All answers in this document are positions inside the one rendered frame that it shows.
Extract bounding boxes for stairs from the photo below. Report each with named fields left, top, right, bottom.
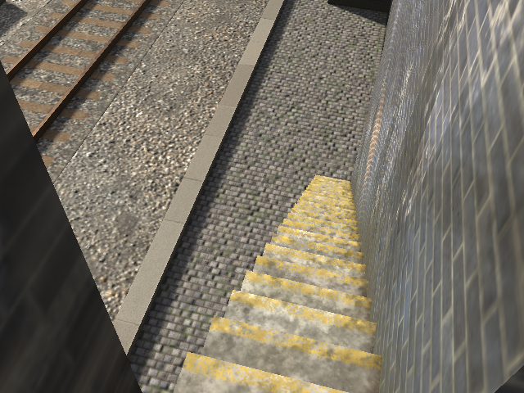
left=174, top=175, right=382, bottom=393

